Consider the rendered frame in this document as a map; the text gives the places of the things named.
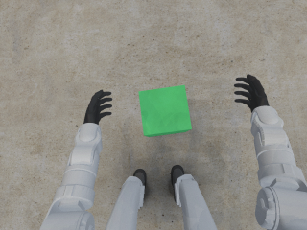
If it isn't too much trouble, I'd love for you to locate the left robot upper arm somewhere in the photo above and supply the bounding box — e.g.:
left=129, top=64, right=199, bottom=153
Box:
left=40, top=210, right=95, bottom=230

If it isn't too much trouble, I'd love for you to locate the robot right hand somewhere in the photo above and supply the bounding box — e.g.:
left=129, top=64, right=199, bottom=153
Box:
left=234, top=74, right=269, bottom=113

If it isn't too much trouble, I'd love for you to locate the right robot upper arm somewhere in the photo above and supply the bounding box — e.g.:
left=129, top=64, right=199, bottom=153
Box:
left=255, top=186, right=307, bottom=230

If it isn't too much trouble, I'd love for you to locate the carton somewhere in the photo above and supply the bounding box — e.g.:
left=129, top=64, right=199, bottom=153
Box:
left=138, top=85, right=192, bottom=137

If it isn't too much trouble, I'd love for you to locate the robot left hand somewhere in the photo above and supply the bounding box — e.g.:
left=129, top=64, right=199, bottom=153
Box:
left=83, top=90, right=113, bottom=125

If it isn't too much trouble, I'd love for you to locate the robot left shin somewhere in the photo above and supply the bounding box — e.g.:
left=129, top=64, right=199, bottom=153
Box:
left=122, top=176, right=142, bottom=187

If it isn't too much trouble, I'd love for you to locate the robot right forearm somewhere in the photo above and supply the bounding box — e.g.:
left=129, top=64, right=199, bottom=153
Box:
left=250, top=105, right=307, bottom=193

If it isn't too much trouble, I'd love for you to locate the robot left foot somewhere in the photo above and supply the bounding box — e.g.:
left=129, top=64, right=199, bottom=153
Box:
left=133, top=169, right=147, bottom=208

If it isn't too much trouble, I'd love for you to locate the robot left forearm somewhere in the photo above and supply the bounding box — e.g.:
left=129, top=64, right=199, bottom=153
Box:
left=39, top=123, right=103, bottom=230

